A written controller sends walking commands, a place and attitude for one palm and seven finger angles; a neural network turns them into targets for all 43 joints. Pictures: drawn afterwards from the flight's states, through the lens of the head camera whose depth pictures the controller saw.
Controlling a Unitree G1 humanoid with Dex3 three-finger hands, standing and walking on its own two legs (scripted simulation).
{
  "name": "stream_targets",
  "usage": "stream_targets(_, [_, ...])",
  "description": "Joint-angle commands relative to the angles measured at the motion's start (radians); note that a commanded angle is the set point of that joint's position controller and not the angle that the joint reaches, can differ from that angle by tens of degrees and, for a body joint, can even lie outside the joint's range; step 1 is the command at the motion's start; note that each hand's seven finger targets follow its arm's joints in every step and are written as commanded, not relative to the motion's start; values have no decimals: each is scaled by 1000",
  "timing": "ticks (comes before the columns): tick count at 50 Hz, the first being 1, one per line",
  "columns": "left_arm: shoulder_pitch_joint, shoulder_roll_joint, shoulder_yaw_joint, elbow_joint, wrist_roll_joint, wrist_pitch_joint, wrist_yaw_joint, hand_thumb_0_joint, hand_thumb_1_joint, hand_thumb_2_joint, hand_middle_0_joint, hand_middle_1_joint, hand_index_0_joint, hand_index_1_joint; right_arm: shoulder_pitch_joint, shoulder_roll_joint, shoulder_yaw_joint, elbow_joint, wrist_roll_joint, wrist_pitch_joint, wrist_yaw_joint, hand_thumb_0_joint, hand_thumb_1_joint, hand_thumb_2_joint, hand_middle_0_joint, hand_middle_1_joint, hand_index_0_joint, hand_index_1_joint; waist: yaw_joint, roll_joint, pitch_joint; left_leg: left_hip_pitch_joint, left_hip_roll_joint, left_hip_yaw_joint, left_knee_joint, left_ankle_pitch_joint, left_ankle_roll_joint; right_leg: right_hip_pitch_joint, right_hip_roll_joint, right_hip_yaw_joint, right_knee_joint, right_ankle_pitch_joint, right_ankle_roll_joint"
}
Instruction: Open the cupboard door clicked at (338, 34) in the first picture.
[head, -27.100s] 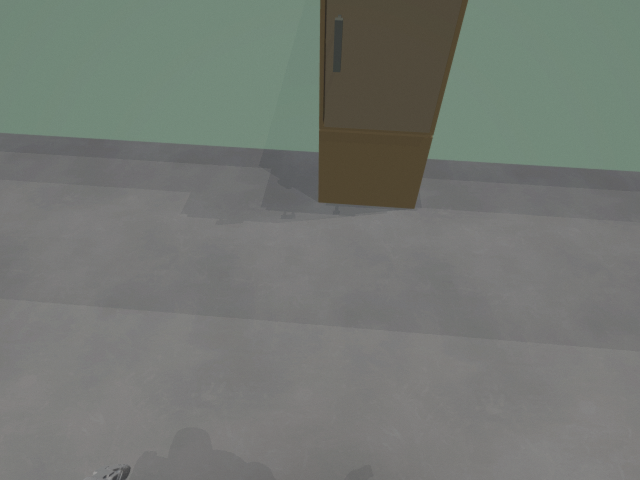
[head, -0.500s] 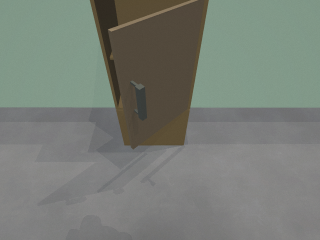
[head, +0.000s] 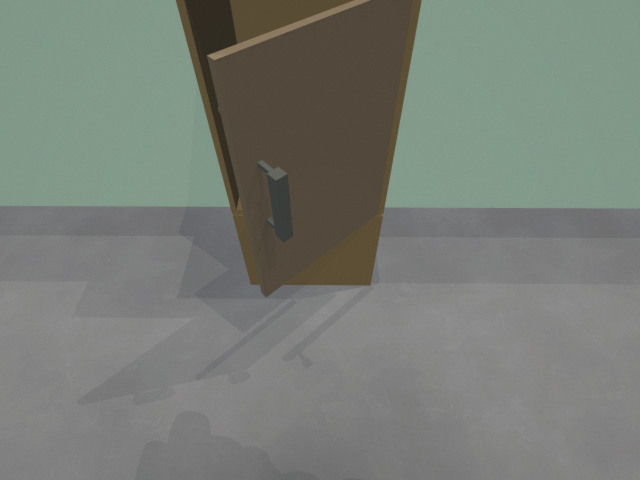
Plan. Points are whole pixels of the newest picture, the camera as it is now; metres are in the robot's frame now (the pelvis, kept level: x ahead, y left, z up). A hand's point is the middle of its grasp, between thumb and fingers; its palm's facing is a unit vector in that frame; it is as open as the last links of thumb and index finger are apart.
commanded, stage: look to check the result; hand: left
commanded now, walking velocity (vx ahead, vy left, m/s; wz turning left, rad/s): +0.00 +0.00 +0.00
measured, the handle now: (274, 201) +0.57 +0.12 -0.03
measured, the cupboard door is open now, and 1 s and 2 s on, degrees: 43 43 43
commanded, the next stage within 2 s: walk to a spot facing it in 0.12 s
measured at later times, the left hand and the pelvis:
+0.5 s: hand out of the picture +0.09 +0.20 -0.18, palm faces -0.09 -0.96 -0.28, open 7.4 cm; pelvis +0.01 -0.01 -0.01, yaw -6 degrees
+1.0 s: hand out of the picture +0.10 +0.15 -0.17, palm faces -0.33 -0.91 -0.26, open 7.4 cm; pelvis -0.01 -0.03 +0.00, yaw -24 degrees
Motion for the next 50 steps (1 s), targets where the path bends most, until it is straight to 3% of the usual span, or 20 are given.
stream_targets(1, [-21,181,32,-56,-5,-26,18,0,900,900,-200,-300,-200,-300,3,-172,-24,-46,1,-15,-12,0,-900,-900,200,300,200,300,-4,-14,-101,35,124,-98,-35,144,22,31,-149,129,-52,140,-14])
stream_targets(12, [-34,185,34,-67,-6,-27,18,0,900,900,-200,-300,-200,-300,-3,-176,-25,-48,0,-16,-12,0,-900,-900,200,300,200,300,-4,-12,-89,31,124,-91,-40,143,17,38,-149,131,-57,156,-12])
stream_targets(14, [-37,187,39,-77,-5,-22,16,0,900,900,-200,-300,-200,-300,4,-177,-28,-52,-2,-15,-16,0,-900,-900,200,300,200,300,-6,-4,-93,47,133,-70,-17,164,15,24,-145,146,-37,213,-17])
stream_targets(17, [12,103,36,-83,-4,7,20,0,900,900,-200,-300,-200,-300,75,-82,-21,-55,-2,4,-24,0,-900,-900,200,300,200,300,-12,-21,-104,34,137,-14,53,141,-1,-3,-141,175,20,280,-11])
stream_targets(21, [24,116,59,-137,1,31,14,0,900,900,-200,-300,-200,-300,101,-106,-49,-103,-1,16,-37,0,-900,-900,200,300,200,300,-17,-9,-101,39,166,11,103,147,11,-74,-114,194,121,330,-20])
stream_targets(24, [21,90,68,-190,4,46,2,0,900,900,-200,-300,-200,-300,108,-133,-68,-141,-8,18,-45,0,-900,-900,200,300,200,300,-16,77,-67,46,262,-59,57,131,65,-205,-43,153,274,166,-3])
stream_targets(26, [9,67,75,-221,4,61,-7,0,900,900,-200,-300,-200,-300,107,-145,-76,-160,-15,10,-46,0,-900,-900,200,300,200,300,-6,176,-34,17,399,-156,-26,222,165,-292,0,81,544,-282,19])
stream_targets(27, [7,59,82,-236,4,66,-10,0,900,900,-200,-300,-200,-300,95,-141,-76,-171,-18,6,-48,0,-900,-900,200,300,200,300,3,169,-27,4,432,-152,-17,281,194,-309,-27,92,621,-363,21])
stream_targets(29, [43,34,83,-250,4,63,-18,0,900,900,-200,-300,-200,-300,53,-138,-78,-197,-24,1,-46,0,-900,-900,200,300,200,300,32,126,-42,-27,399,-53,66,386,164,-230,-58,70,539,-346,17])
stream_targets(31, [153,41,94,-231,8,57,-22,0,900,900,-200,-300,-200,-300,14,-144,-85,-215,-14,7,-44,0,-900,-900,200,300,200,300,80,45,-68,-121,316,49,238,263,76,-55,-51,51,304,-111,11])
stream_targets(32, [201,107,109,-222,17,47,-14,0,900,900,-200,-300,-200,-300,4,-106,-85,-236,-3,18,-40,0,-900,-900,200,300,200,300,95,-175,-44,-242,159,137,443,-27,-6,-9,-155,263,86,128,-33])
stream_targets(33, [213,196,122,-224,16,39,0,0,900,900,-200,-300,-200,-300,1,-47,-80,-267,11,25,-30,0,-900,-900,200,300,200,300,91,-372,-35,-384,20,133,695,-458,-49,-9,-371,586,-58,289,-148])
stream_targets(34, [206,214,123,-240,5,43,4,0,900,900,-200,-300,-200,-300,14,-64,-77,-261,9,35,-25,0,-900,-900,200,300,200,300,87,-234,-36,-397,46,-1,821,-457,-37,-60,-373,617,-72,68,-217])
stream_targets(35, [147,166,125,-255,9,42,16,0,900,900,-200,-300,-200,-300,-10,-54,-84,-261,6,36,-27,0,-900,-900,200,300,200,300,56,-180,-31,-443,58,-38,885,-378,-37,-59,-322,624,-51,53,-203])
stream_targets(36, [111,140,118,-267,9,37,22,0,900,900,-200,-300,-200,-300,-13,-56,-81,-260,5,32,-27,0,-900,-900,200,300,200,300,37,-158,-43,-454,77,-62,886,-330,-44,-57,-302,583,-24,87,-204])
stream_targets(38, [107,113,112,-271,8,26,25,0,900,900,-200,-300,-200,-300,-1,-28,-73,-259,5,30,-25,0,-900,-900,200,300,200,300,20,-105,-108,-405,71,-52,815,-279,-56,-26,-253,498,16,218,-185])
stream_targets(40, [125,117,115,-263,12,25,26,0,900,900,-200,-300,-200,-300,-2,-5,-69,-262,10,28,-25,0,-900,-900,200,300,200,300,27,-99,-145,-360,54,-32,694,-285,-60,18,-226,479,40,304,-176])
stream_targets(46, [147,135,125,-266,16,39,13,0,900,900,-200,-300,-200,-300,-38,-6,-74,-293,18,24,-28,0,-900,-900,200,300,200,300,47,-165,-114,-319,13,-30,516,-269,-52,17,-178,533,20,224,-153])
stream_targets(49, [128,137,128,-282,16,44,11,0,900,900,-200,-300,-200,-300,-21,-18,-75,-299,23,18,-33,0,-900,-900,200,300,200,300,36,-149,-132,-255,-1,-44,394,-249,-40,0,-163,567,30,205,-132])
stream_targets(50, [111,132,127,-284,16,44,12,0,900,900,-200,-300,-200,-300,5,-18,-75,-296,24,14,-35,0,-900,-900,200,300,200,300,19,-150,-139,-199,2,-55,304,-221,-38,-28,-150,568,52,210,-114])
